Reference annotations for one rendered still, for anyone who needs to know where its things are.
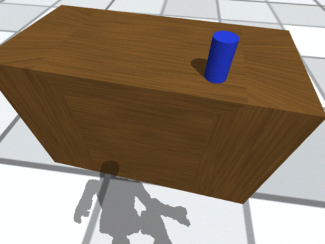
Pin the can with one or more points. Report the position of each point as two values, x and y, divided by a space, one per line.
222 50

